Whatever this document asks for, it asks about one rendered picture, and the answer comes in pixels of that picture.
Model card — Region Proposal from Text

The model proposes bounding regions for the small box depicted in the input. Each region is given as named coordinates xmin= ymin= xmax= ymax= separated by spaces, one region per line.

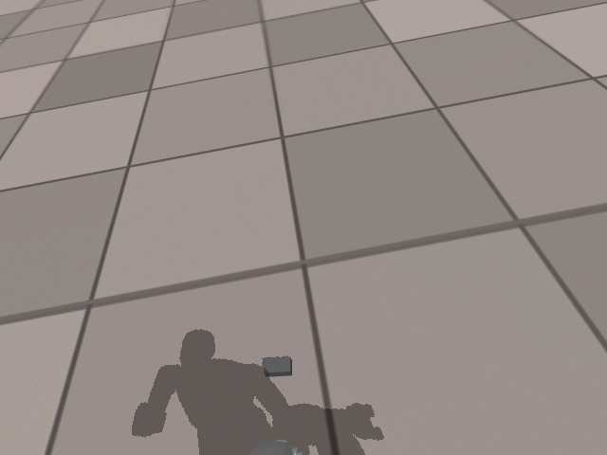
xmin=264 ymin=357 xmax=292 ymax=377

